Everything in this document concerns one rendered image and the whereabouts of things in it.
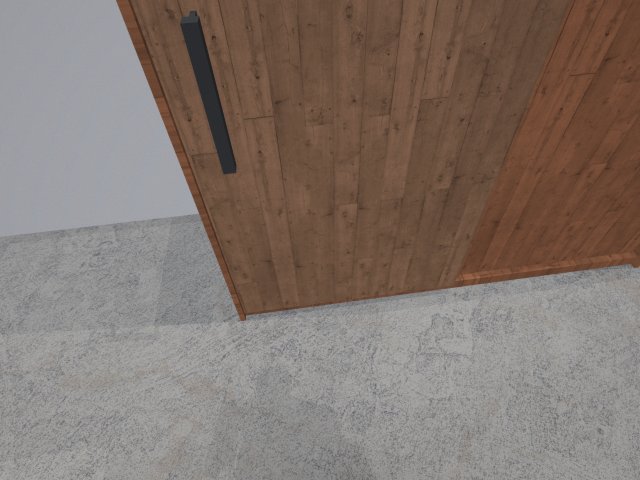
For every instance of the handle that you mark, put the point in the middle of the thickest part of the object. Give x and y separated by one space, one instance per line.
197 49

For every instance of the wardrobe door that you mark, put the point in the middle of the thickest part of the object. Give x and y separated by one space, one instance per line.
368 135
569 187

